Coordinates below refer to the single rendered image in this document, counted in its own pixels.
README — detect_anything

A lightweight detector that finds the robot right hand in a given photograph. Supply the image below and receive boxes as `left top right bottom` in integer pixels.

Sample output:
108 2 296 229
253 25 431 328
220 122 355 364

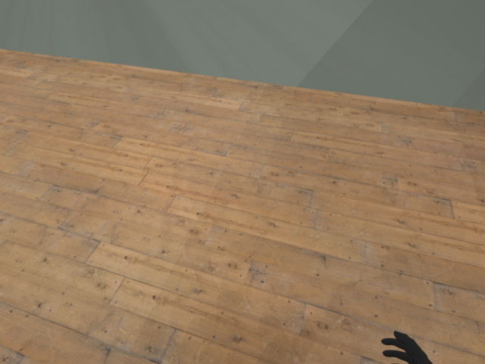
381 331 433 364

